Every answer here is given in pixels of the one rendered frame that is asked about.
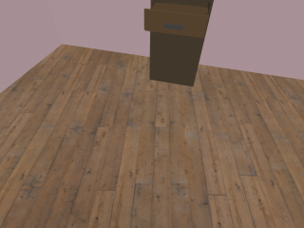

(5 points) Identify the handle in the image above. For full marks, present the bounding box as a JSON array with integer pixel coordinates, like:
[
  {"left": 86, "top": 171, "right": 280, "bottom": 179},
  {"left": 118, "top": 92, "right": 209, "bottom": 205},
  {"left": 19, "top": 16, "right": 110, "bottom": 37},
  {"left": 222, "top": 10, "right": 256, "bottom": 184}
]
[{"left": 163, "top": 22, "right": 183, "bottom": 30}]

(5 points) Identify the drawer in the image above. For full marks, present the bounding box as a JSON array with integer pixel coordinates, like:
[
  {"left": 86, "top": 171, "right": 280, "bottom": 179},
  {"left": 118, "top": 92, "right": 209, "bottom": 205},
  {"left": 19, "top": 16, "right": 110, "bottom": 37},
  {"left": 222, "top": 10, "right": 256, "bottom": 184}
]
[{"left": 143, "top": 3, "right": 209, "bottom": 38}]

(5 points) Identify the cabinet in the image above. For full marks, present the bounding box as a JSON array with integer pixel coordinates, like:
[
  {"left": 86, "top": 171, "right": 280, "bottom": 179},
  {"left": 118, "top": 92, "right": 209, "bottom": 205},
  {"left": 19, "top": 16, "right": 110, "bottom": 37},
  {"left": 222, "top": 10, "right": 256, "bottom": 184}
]
[{"left": 149, "top": 0, "right": 214, "bottom": 86}]

